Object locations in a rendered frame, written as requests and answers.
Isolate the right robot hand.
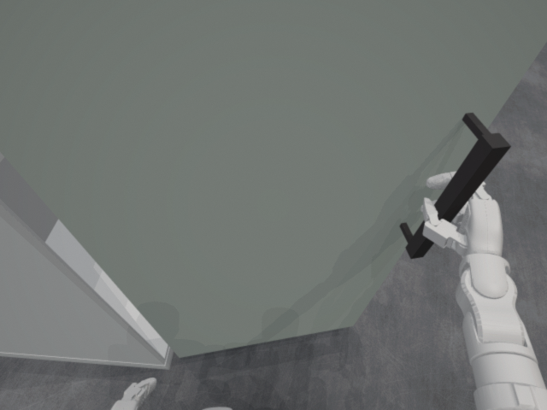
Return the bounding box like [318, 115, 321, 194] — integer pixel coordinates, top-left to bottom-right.
[421, 171, 503, 259]

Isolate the handle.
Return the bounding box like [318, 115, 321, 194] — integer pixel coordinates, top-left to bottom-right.
[400, 113, 511, 259]

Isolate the fridge door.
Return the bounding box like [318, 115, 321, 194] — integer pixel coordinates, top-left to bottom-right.
[0, 0, 547, 358]

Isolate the left robot hand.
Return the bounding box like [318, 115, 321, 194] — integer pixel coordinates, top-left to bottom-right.
[111, 378, 156, 410]

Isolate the right robot forearm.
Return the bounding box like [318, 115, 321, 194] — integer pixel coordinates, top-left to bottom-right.
[456, 253, 547, 410]

